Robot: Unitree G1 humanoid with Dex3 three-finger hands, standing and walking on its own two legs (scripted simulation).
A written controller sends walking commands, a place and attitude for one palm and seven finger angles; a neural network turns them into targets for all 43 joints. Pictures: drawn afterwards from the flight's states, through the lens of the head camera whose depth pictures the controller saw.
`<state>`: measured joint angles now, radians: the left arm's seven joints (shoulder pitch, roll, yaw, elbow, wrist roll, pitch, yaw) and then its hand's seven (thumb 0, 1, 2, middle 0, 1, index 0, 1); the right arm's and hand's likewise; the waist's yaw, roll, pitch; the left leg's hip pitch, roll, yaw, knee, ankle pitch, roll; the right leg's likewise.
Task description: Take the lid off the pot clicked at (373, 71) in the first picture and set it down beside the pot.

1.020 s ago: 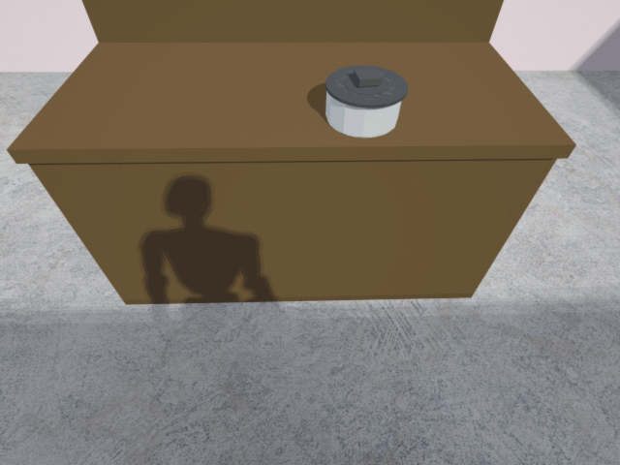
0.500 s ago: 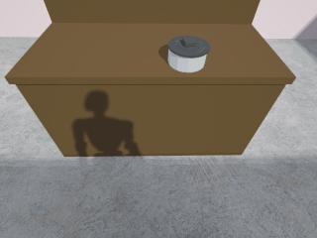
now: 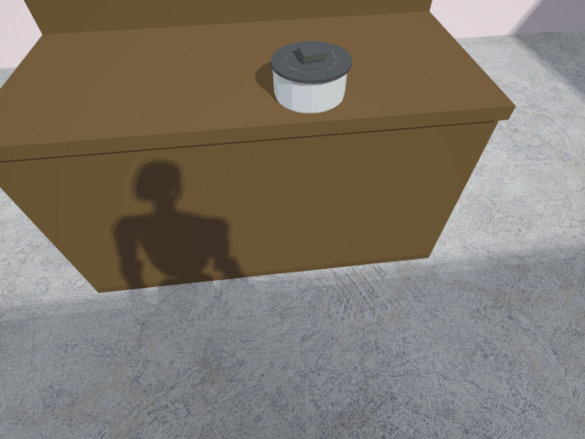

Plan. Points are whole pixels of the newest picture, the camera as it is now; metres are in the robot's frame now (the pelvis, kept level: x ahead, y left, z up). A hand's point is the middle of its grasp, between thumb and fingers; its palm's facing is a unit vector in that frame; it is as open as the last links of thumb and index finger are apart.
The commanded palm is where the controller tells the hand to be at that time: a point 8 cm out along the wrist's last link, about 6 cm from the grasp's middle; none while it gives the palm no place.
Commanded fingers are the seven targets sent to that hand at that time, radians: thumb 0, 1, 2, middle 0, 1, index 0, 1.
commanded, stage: walk to a spot facing it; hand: left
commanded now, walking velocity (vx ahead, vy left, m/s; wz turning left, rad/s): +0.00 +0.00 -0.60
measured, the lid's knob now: (311, 52) +0.91 +0.02 +0.08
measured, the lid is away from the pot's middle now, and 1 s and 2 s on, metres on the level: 0.00 0.00 0.00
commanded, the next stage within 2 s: turn to face it in 1.48 s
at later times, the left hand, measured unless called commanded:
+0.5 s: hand out of the picture +0.10 +0.19 -0.16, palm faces -0.17 -0.95 -0.26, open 7.3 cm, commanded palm none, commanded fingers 0.00 0.90 0.90 -0.20 -0.30 -0.20 -0.30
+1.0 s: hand (258, 399) +0.20 +0.08 -0.15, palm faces -0.55 -0.79 -0.25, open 7.3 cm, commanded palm none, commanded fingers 0.00 0.90 0.90 -0.20 -0.30 -0.20 -0.30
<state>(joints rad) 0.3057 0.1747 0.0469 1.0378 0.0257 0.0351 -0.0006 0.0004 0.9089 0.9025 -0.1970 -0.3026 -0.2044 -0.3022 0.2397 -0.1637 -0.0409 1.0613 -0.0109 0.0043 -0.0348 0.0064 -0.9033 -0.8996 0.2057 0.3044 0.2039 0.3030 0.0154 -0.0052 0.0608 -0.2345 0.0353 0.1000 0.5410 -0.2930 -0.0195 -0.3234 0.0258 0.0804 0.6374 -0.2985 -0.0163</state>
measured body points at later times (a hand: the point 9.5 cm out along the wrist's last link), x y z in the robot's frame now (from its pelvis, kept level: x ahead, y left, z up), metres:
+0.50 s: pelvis +0.00 +0.00 +0.01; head +0.04 -0.01 +0.45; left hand +0.11 +0.24 -0.14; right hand +0.09 -0.28 -0.11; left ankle +0.01 +0.14 -0.73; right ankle +0.02 -0.10 -0.73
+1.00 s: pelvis +0.01 -0.03 +0.00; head +0.04 -0.06 +0.45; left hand +0.23 +0.12 -0.13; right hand -0.12 -0.29 -0.14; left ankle +0.07 +0.08 -0.68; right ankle -0.03 -0.15 -0.73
